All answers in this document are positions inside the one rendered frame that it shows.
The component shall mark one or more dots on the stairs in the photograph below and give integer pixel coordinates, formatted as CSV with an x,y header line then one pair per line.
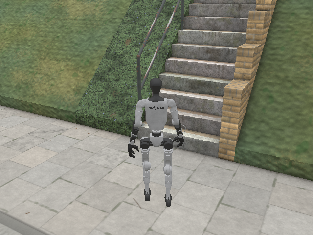
x,y
202,64

